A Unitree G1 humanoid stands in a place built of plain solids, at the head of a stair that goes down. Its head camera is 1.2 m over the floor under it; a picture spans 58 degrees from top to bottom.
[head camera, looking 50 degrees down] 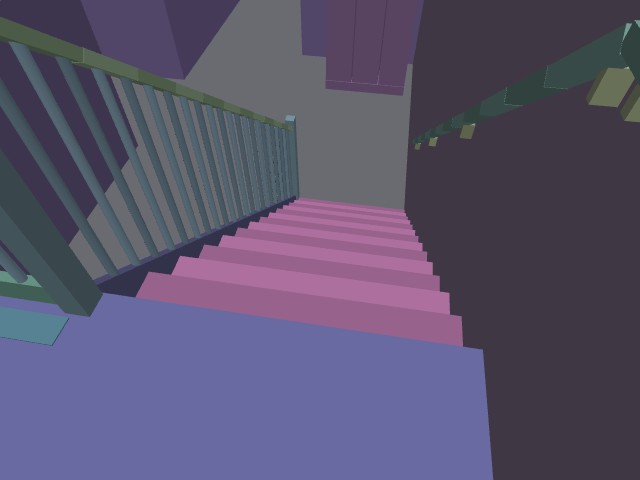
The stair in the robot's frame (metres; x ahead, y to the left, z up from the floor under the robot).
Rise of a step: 0.17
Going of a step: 0.22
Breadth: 1.20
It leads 9 degrees to the right of straight ahead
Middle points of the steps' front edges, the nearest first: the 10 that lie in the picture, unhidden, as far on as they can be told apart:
0.68 0.11 0.00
0.89 0.08 -0.17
1.11 0.04 -0.35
1.32 0.01 -0.52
1.53 -0.03 -0.70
1.74 -0.06 -0.87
1.96 -0.10 -1.05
2.17 -0.14 -1.22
2.38 -0.17 -1.40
2.60 -0.21 -1.57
